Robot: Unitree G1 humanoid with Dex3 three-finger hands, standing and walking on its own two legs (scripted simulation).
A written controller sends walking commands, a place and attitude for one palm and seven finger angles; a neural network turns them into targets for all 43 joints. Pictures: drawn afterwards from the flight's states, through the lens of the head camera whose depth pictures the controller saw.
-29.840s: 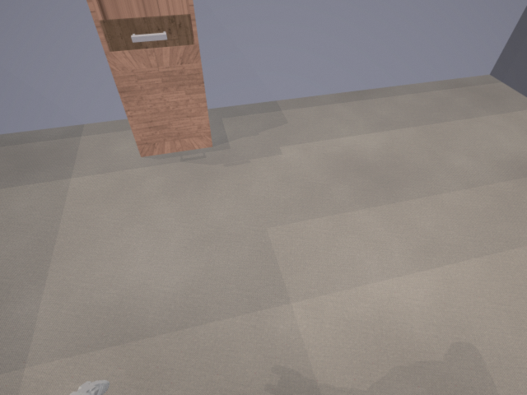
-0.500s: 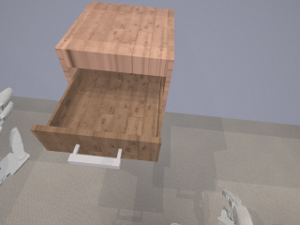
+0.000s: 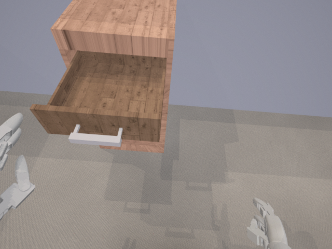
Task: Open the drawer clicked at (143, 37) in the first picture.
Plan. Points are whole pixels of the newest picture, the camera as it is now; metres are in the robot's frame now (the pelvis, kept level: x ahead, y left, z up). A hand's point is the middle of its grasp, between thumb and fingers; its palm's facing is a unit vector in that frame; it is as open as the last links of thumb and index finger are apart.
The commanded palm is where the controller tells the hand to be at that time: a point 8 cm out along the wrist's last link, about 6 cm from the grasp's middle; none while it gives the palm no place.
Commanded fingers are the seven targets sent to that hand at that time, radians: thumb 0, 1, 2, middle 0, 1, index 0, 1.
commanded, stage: stop stepping back and stand still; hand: left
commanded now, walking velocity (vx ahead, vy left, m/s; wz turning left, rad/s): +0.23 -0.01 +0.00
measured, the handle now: (97, 134) +0.45 +0.22 -0.07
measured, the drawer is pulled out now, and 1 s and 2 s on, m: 0.30 0.30 0.30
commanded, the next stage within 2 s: let the arm hang, fingers relaxed in 0.90 s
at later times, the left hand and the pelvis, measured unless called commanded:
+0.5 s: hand out of the picture +0.11 +0.19 +0.16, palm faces +0.31 -0.83 -0.47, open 7.4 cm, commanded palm +0.05 +0.25 +0.18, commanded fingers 0.00 0.90 0.90 -0.20 -0.30 -0.20 -0.30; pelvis -0.08 -0.03 +0.00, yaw +0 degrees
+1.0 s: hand out of the picture +0.10 +0.17 +0.17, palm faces +0.31 -0.82 -0.49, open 7.4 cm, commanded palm none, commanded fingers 0.00 0.90 0.90 -0.20 -0.30 -0.20 -0.30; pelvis -0.08 -0.05 +0.01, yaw +1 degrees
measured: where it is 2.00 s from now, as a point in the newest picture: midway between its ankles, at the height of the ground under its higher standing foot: outside the picture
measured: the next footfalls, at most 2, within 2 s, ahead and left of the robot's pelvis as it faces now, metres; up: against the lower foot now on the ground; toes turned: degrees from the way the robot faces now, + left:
left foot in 0.38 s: -0.05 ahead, +0.09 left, +0.00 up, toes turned +2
right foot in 0.58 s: -0.02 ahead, -0.11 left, +0.00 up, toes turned -5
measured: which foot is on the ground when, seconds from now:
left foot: down 0.00-0.22, up 0.24-0.36, down 0.38-0.60, up 0.62-0.88, down 0.90-1.00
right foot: down 0.00-0.40, up 0.42-0.56, down 0.58-1.00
